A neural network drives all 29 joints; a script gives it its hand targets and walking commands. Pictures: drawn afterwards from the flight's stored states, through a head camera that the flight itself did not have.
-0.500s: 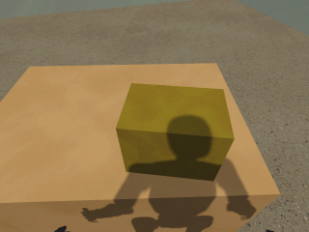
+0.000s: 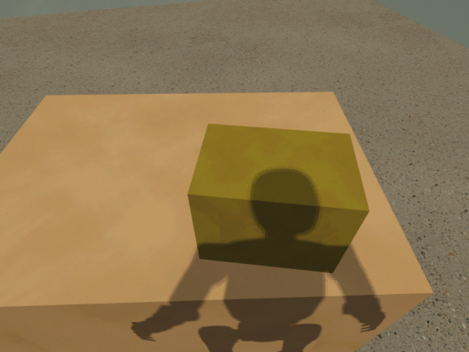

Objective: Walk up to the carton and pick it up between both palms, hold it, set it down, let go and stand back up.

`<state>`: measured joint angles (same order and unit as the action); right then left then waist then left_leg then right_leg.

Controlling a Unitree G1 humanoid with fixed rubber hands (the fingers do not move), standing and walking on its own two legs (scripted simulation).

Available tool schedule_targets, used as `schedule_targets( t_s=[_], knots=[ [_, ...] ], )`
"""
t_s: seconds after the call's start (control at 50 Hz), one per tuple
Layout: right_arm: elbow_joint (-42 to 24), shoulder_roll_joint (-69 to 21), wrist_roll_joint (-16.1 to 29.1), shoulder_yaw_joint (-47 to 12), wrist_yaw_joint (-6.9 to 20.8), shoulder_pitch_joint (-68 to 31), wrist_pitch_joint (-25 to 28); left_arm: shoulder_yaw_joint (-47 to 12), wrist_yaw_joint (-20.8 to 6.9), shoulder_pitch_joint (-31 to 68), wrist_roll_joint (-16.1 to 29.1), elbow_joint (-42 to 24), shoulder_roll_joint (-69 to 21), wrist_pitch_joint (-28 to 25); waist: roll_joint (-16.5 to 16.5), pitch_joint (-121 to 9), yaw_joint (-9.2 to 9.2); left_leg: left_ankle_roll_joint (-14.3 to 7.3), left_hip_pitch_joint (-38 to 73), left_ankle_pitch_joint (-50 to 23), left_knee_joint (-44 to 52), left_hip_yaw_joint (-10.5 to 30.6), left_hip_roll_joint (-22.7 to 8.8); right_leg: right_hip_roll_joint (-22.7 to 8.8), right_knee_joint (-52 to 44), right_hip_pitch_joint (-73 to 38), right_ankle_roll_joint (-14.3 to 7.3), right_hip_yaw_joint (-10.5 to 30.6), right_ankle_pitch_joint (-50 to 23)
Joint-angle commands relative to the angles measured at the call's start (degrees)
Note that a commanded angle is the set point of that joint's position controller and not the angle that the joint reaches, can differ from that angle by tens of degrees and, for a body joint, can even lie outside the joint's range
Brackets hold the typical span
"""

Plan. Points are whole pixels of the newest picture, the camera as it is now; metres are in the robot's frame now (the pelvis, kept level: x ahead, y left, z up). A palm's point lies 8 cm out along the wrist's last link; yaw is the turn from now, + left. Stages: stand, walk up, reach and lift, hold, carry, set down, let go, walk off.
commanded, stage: stand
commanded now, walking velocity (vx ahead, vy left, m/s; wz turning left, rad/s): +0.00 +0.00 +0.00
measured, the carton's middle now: (271, 199) +0.44 -0.05 -0.02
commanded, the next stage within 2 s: none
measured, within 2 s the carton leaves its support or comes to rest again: neither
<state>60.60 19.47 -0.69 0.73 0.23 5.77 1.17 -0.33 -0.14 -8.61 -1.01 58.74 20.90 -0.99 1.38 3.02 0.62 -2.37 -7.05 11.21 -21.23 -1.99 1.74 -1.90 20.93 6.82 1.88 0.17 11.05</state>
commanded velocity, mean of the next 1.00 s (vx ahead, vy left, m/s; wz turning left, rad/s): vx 0.00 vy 0.00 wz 0.00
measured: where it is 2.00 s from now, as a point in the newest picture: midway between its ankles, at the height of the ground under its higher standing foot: outside the picture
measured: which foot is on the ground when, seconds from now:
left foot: down 0.00-1.00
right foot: down 0.00-1.00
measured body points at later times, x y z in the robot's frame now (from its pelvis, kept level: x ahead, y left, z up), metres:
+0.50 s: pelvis +0.01 +0.00 +0.00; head +0.01 +0.01 +0.45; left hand +0.10 +0.30 -0.13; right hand +0.11 -0.30 -0.12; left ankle +0.01 +0.09 -0.75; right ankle +0.01 -0.14 -0.75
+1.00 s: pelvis +0.01 +0.00 +0.00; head +0.01 +0.01 +0.45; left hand +0.10 +0.30 -0.13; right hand +0.12 -0.30 -0.12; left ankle +0.01 +0.09 -0.75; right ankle +0.01 -0.14 -0.75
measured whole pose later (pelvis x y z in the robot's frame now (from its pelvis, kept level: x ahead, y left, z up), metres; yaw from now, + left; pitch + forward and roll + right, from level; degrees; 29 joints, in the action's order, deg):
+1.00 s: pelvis +0.01 +0.00 +0.00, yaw +0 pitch -3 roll +0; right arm 63.0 19.8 -0.5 1.4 0.0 4.9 0.8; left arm -0.4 0.6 -7.0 -0.9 60.6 20.4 -0.6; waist 1.2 2.6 0.4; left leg -2.5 -4.5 11.4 -19.1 -2.0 2.1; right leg -2.4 19.0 4.4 2.2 0.0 11.4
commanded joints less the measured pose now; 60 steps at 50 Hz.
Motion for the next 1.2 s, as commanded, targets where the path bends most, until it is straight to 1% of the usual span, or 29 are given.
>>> schedule_targets(
  t_s=[0.0,0.04,0.06,0.08,0.1,0.14,0.16,0.22,0.24,0.28,0.3,0.32,0.38,0.42,0.48,0.5,0.62,0.66,0.72,0.74,0.78,0.82,0.88,0.9,0.92,1.02,1.1,1.14,1.18],
  knots=[
    [-2.4,12.9,-0.1,2.4,-0.4,-2.5,0.8,1.6,0.7,1.8,0.2,-2.6,10.5,-0.6,-2.9,-3.2,-0.43,0.0,0.7,-6.9,5.7,8.1,-8.7,-5.2,-3.9,0.5,-2.8,3.8,-5.8],
    [-2.0,12.3,0.2,2.4,-0.2,-2.9,0.7,1.8,0.7,2.0,0.0,-2.5,11.4,-0.8,-1.1,-3.0,-0.15,0.2,1.0,-9.0,5.8,8.0,-8.5,-5.3,-3.6,0.4,-2.9,3.7,-6.0],
    [-2.0,12.2,0.2,2.2,-0.3,-2.9,0.7,1.6,0.9,1.9,0.2,-2.5,10.5,-0.8,-2.2,-3.7,-0.11,0.2,1.6,-10.1,5.2,7.7,-8.5,-5.4,-3.6,0.4,-2.9,3.9,-6.6],
    [-1.9,12.6,0.1,2.5,-0.4,-2.8,0.8,1.5,1.0,1.6,0.2,-2.3,10.6,-0.6,-1.3,-2.9,-0.40,0.4,1.1,-10.7,5.5,8.4,-8.7,-5.4,-3.7,0.3,-2.8,3.8,-7.3],
    [-1.8,12.4,0.2,2.4,-0.5,-3.3,0.8,1.5,1.0,1.9,0.2,-2.2,10.5,-0.6,-1.8,-3.6,0.17,0.1,1.2,-11.2,5.3,8.0,-8.6,-5.7,-3.7,-0.6,-2.9,3.7,-7.3],
    [-1.6,13.1,0.1,2.7,-0.6,-3.6,0.7,1.5,1.0,2.2,0.1,-2.3,10.1,-0.6,-2.0,-4.5,-0.02,0.5,1.7,-11.6,5.3,7.9,-8.8,-5.4,-3.3,-0.8,-2.7,3.4,-8.2],
    [-1.9,12.0,0.2,2.4,-0.5,-3.6,0.7,1.5,1.0,2.6,-0.1,-2.6,10.5,-0.7,-0.8,-4.3,-0.28,0.3,1.9,-12.1,5.1,7.5,-8.5,-5.4,-3.5,-0.7,-2.5,3.4,-8.7],
    [-1.3,12.4,0.3,2.6,-0.4,-3.9,0.5,1.8,1.2,2.6,-0.1,-1.9,11.1,-0.5,-2.3,-3.0,-0.01,0.8,1.0,-9.5,5.9,7.3,-8.3,-5.6,-3.9,-0.7,-2.7,3.5,-7.0],
    [-1.4,12.2,0.2,2.5,-0.5,-3.7,0.5,1.8,1.2,2.6,0.0,-1.8,11.3,-0.4,-2.3,-2.2,-0.47,0.6,1.1,-10.2,6.0,7.7,-8.6,-5.6,-3.9,0.3,-2.9,3.6,-7.3],
    [-1.1,13.0,0.2,2.6,-0.4,-3.7,0.6,1.6,1.0,2.0,0.0,-1.8,10.9,-0.4,-0.5,-2.2,0.05,0.6,0.8,-9.6,6.4,8.0,-8.9,-5.6,-3.9,-0.3,-2.7,3.2,-6.2],
    [-0.8,13.1,0.3,2.8,-0.5,-2.5,0.6,1.6,1.1,1.8,0.4,-1.8,10.4,-0.3,-1.7,-2.1,-0.16,0.5,1.2,-9.5,6.3,8.0,-8.5,-5.4,-4.2,0.6,-2.8,3.6,-5.8],
    [-1.1,13.4,0.2,3.0,-0.6,-3.6,0.6,1.4,1.1,2.3,0.1,-1.8,10.3,-0.3,-1.3,-1.6,-0.29,0.6,0.7,-9.1,6.8,8.0,-8.4,-5.4,-4.3,0.5,-2.7,3.3,-5.5],
    [-1.2,12.8,0.2,2.8,-0.5,-3.9,0.5,1.6,1.1,1.8,0.2,-1.3,10.9,-0.3,-2.9,-1.2,0.19,0.4,1.0,-9.0,6.7,7.7,-8.7,-5.7,-4.6,0.6,-2.8,3.4,-5.8],
    [-0.8,13.0,0.2,2.9,-0.8,-3.1,0.6,1.7,1.1,3.1,0.1,-1.8,11.1,-0.5,-1.3,-1.5,-0.24,0.9,1.2,-12.7,6.9,8.1,-8.8,-5.7,-4.0,-0.1,-2.8,3.6,-7.3],
    [-1.2,13.0,0.2,3.0,-0.7,-3.8,0.6,1.5,1.1,2.7,-0.1,-1.9,10.5,-0.7,-1.6,-3.3,-0.07,0.5,2.6,-11.9,5.7,7.2,-8.4,-5.9,-4.3,-0.5,-2.8,3.5,-8.5],
    [-1.1,12.4,0.5,2.7,-0.5,-3.6,0.6,1.6,1.2,2.7,-0.1,-1.5,11.0,-0.5,-0.3,-3.6,-0.50,0.3,3.1,-12.7,5.6,7.7,-8.8,-6.0,-4.3,-0.6,-2.8,3.2,-8.8],
    [-0.8,13.2,0.3,2.7,-0.7,-3.8,0.4,1.5,1.0,2.9,0.2,-1.4,10.5,-0.5,-2.3,-3.3,-0.15,0.9,2.0,-12.8,6.2,7.5,-8.6,-6.0,-3.8,-1.5,-2.7,3.2,-9.4],
    [-0.7,13.1,0.2,2.8,-0.7,-3.3,0.4,1.6,1.1,2.8,0.3,-1.4,10.6,-0.5,-1.2,-3.9,-0.38,1.2,3.2,-13.2,6.3,7.5,-8.7,-5.7,-4.3,-1.1,-2.7,3.2,-8.6],
    [-1.1,12.2,0.3,2.7,-0.7,-4.1,0.4,1.7,1.3,4.0,0.2,-1.1,11.1,-0.3,-1.9,-2.9,-0.40,0.8,2.3,-12.5,6.2,7.0,-8.6,-6.0,-4.5,-0.8,-2.9,3.6,-8.6],
    [-0.5,13.0,0.2,2.8,-0.6,-3.8,0.4,1.6,1.3,2.7,0.2,-0.8,10.9,-0.3,-2.6,-3.0,0.25,0.6,2.4,-12.1,6.2,6.9,-8.4,-6.1,-4.6,-1.4,-2.8,3.3,-8.1],
    [-0.7,12.5,0.4,2.8,-0.6,-3.4,0.6,1.7,1.2,3.6,0.0,-1.1,10.9,-0.4,-0.3,-3.1,-0.66,0.6,2.8,-12.4,6.0,7.3,-8.3,-6.0,-4.5,-1.1,-3.0,3.6,-9.0],
    [-0.5,12.9,0.3,2.7,-0.7,-3.5,0.4,1.6,1.2,3.2,0.2,-1.1,10.3,-0.3,-2.6,-3.2,-0.17,0.7,2.8,-12.7,5.7,6.7,-8.5,-6.1,-4.8,-0.7,-2.8,3.8,-8.9],
    [-0.4,12.9,0.1,2.9,-0.7,-3.3,0.3,1.8,1.1,2.9,0.2,-0.6,11.0,-0.4,-1.2,-1.7,-0.08,0.5,2.0,-11.5,6.5,7.4,-8.5,-5.9,-5.1,-0.8,-2.9,3.4,-7.7],
    [-0.8,13.1,0.1,2.7,-0.7,-2.9,0.4,1.7,1.2,3.4,0.1,-0.8,10.6,-0.3,-0.9,-2.0,-0.75,0.7,2.6,-11.3,6.4,7.1,-8.4,-6.0,-4.9,-0.2,-2.9,3.5,-7.7],
    [-0.6,13.5,0.1,2.9,-0.7,-3.9,0.4,1.8,1.1,3.6,0.2,-1.0,10.6,-0.2,-0.8,-1.5,-0.13,0.5,1.6,-10.8,6.7,7.3,-8.5,-5.7,-5.3,-0.3,-2.8,3.3,-7.1],
    [-0.7,13.2,0.2,2.8,-0.7,-4.0,0.5,1.9,1.2,4.3,0.2,-1.3,10.7,-0.3,-1.2,-4.3,-0.23,1.2,3.6,-14.6,6.2,7.0,-8.8,-6.0,-4.2,-1.8,-2.9,3.0,-9.4],
    [-0.4,13.1,0.4,2.9,-0.9,-3.1,0.5,2.0,1.2,3.1,0.3,-0.4,11.1,0.0,-1.0,-3.6,-0.47,1.3,3.5,-13.9,6.7,7.5,-8.9,-5.9,-4.6,-1.9,-2.8,3.2,-9.0],
    [-0.6,12.7,0.3,2.7,-0.8,-3.3,0.4,2.0,1.1,3.3,0.1,-0.6,10.7,-0.1,-2.5,-2.6,-0.39,1.0,2.5,-12.7,6.6,6.9,-8.4,-6.1,-4.7,-1.7,-3.1,3.5,-8.8],
    [-0.2,13.3,0.1,2.9,-1.0,-3.2,0.4,1.9,1.2,4.0,0.2,-0.8,10.9,0.1,-0.6,-2.9,-0.40,1.1,2.8,-12.7,6.5,7.2,-8.8,-6.0,-4.8,-1.9,-2.9,3.1,-8.4]
  ],
)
